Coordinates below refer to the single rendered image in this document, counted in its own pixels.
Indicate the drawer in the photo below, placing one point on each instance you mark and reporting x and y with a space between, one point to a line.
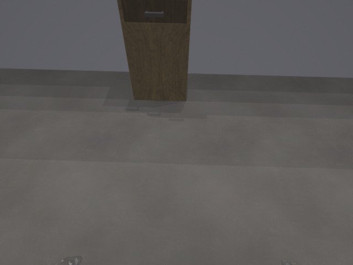
175 11

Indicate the cabinet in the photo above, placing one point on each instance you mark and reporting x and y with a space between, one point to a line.
157 55

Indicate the handle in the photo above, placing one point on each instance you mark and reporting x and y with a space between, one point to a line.
154 14

